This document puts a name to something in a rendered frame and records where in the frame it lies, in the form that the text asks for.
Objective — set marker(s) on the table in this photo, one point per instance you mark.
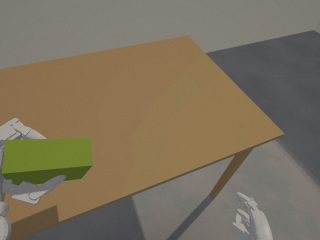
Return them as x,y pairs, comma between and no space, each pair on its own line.
154,111

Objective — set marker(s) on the right robot hand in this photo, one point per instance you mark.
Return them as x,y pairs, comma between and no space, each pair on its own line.
255,225

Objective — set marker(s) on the left robot hand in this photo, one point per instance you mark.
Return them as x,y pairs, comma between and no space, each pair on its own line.
25,192

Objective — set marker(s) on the sponge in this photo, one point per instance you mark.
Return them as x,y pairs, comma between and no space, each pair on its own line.
38,160

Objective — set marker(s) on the robot left forearm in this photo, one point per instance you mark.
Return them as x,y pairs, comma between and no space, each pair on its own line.
5,225

